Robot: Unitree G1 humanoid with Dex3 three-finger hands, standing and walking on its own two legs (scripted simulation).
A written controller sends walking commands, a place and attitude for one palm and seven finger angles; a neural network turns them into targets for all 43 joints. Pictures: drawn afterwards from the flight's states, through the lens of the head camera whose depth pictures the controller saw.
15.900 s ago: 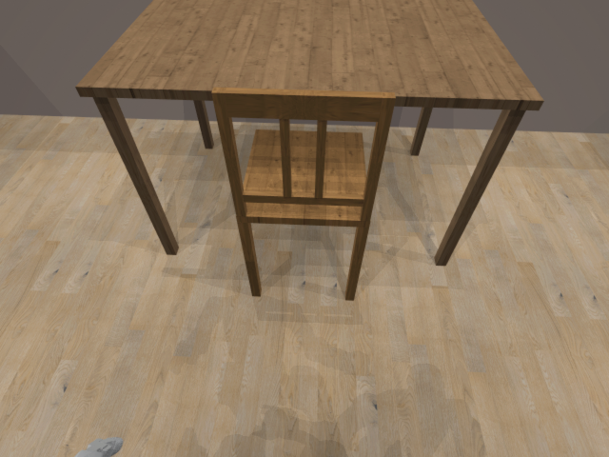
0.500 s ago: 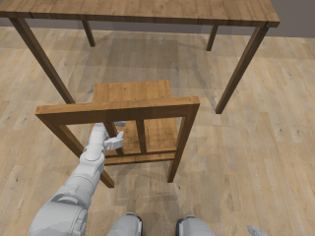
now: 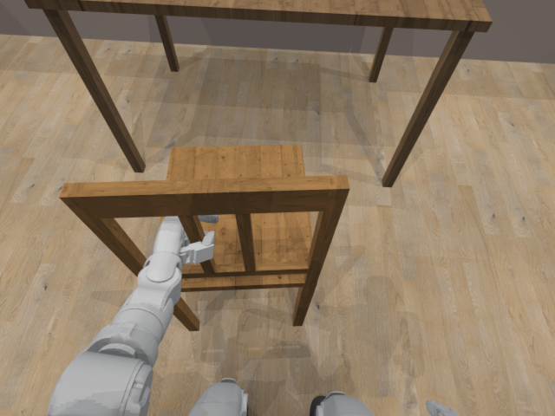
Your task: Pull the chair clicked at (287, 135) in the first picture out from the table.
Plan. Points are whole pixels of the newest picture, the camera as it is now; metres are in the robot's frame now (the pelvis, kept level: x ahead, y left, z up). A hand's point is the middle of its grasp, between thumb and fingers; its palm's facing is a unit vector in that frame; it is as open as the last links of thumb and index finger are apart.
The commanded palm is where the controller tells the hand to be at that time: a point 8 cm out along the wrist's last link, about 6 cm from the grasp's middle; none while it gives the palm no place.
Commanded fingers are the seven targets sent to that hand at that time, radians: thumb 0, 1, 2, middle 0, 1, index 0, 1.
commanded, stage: step backward, pulling the chair out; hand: left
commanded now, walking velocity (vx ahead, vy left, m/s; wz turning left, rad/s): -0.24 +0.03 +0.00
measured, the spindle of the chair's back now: (200, 244) +0.38 +0.17 -0.09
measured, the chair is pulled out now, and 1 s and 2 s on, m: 0.47 0.60 0.60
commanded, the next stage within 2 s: stop walking, hand still on the chair in 0.16 s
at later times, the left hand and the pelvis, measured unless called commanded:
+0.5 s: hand (195, 304) +0.27 +0.15 -0.05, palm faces +0.06 -0.98 -0.18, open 5.4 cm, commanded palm +0.25 +0.20 -0.04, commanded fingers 0.00 0.90 0.90 -0.50 -1.45 -0.50 -1.45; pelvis -0.06 -0.01 -0.01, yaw +1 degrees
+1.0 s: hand (189, 326) +0.23 +0.15 -0.05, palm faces +0.12 -0.98 -0.17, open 5.5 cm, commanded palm +0.21 +0.20 -0.04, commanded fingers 0.00 0.90 0.90 -0.50 -1.45 -0.50 -1.45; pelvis -0.03 -0.01 +0.02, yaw -1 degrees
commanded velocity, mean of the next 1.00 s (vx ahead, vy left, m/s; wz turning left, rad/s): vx -0.06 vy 0.00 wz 0.00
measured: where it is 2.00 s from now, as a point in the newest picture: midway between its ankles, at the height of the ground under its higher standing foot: outside the picture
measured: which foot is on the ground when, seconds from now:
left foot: down 0.00-0.50, up 0.52-0.64, down 0.66-1.00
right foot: down 0.00-1.00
